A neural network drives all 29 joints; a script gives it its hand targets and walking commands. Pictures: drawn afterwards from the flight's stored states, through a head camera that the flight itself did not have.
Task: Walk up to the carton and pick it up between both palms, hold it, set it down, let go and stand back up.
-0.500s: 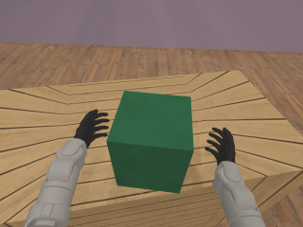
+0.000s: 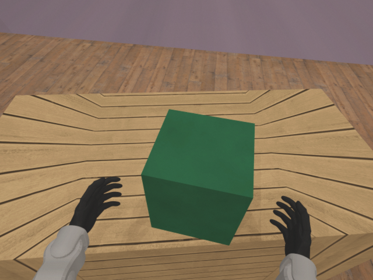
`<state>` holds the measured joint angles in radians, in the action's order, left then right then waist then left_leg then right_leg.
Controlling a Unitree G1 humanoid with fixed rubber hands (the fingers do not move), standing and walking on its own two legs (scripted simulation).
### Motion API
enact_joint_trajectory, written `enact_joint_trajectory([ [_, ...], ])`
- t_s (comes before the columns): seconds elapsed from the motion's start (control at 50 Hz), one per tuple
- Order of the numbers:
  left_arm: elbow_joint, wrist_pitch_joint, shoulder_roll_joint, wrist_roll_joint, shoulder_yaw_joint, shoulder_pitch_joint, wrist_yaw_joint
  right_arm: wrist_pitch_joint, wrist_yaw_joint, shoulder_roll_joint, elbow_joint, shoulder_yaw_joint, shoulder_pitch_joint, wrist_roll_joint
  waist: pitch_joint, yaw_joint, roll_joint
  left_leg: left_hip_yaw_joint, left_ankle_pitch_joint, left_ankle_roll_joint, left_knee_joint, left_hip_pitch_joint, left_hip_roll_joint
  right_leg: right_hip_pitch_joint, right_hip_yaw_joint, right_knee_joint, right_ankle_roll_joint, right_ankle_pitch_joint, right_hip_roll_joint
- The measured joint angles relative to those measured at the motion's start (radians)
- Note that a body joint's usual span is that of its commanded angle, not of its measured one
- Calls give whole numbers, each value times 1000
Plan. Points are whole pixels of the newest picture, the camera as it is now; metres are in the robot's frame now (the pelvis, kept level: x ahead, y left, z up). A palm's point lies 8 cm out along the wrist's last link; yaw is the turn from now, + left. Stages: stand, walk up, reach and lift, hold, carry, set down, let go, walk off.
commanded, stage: set down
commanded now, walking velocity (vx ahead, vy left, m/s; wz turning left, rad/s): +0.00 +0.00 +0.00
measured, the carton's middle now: (199, 178) +0.38 -0.02 -0.02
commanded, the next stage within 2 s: let go in 1.80 s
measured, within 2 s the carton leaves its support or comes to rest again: neither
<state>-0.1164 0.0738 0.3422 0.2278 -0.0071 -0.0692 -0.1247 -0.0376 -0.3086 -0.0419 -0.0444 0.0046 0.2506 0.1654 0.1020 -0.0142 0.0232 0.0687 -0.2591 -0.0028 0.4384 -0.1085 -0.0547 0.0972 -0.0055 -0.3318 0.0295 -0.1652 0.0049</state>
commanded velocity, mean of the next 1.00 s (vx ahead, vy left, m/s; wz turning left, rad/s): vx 0.00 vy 0.00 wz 0.00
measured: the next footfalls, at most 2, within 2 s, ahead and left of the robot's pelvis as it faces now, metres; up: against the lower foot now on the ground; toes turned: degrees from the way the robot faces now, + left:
none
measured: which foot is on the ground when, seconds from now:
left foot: down 0.00-1.00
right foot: down 0.00-1.00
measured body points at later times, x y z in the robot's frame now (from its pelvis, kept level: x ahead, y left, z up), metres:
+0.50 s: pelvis +0.00 +0.01 +0.00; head +0.00 +0.03 +0.44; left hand +0.21 +0.24 +0.00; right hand +0.17 -0.19 -0.01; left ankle -0.01 +0.11 -0.74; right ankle +0.01 -0.14 -0.74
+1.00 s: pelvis +0.01 +0.00 +0.00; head +0.02 +0.00 +0.45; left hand +0.18 +0.25 -0.02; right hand +0.17 -0.19 -0.03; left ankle -0.01 +0.11 -0.74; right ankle +0.01 -0.14 -0.74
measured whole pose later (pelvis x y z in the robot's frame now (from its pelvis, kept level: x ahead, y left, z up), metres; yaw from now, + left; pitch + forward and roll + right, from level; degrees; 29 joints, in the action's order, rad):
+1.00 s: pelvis +0.01 +0.00 +0.00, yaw +1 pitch -7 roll -2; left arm -0.23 -0.12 0.39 0.23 0.05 -0.33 -0.14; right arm -0.26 -0.21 0.00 -0.24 0.00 0.42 0.14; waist 0.13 0.03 -0.03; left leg 0.04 -0.28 0.00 0.44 -0.05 -0.05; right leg 0.03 -0.01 -0.33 0.03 -0.19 0.00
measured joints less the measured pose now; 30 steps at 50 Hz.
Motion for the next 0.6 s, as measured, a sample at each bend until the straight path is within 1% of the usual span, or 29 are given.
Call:
enact_joint_trajectory([
  [0.08,-23,-30,2,-4,-1,-23,-10,-50,0,6,-34,-13,10,-10,2,0,-17,1,-9,3,11,2,0,-4,-3,-5,3,-5,-1],
  [0.18,-33,-77,2,-8,-2,-86,-27,-121,8,11,-66,-43,64,-6,10,2,-30,1,-18,5,16,17,2,-20,-4,-9,6,-13,2],
  [0.26,-5,-126,-2,-22,-5,-157,-35,-191,18,1,-95,-53,137,-5,15,18,-33,1,-27,5,22,35,1,-39,-6,-10,7,-19,0],
  [0.34,-12,-156,7,-10,3,-186,-41,-233,27,-6,-116,-47,182,-14,20,34,-34,-5,-34,6,36,43,1,-53,-2,-15,8,-23,0],
  [0.46,-49,-180,40,20,37,-186,-29,-242,45,-6,-133,-11,163,-30,30,38,-14,-10,-33,9,46,42,5,-49,-1,-34,7,-27,2],
  [0.54,-51,-184,66,36,61,-170,-19,-220,53,0,-133,5,143,-25,34,44,1,-5,-32,8,51,40,3,-40,-9,-49,5,-30,0],
  [0.6,-59,-180,76,41,72,-162,-13,-197,57,8,-140,3,130,-17,36,40,5,-3,-33,7,50,46,2,-44,-13,-51,4,-31,-2],
])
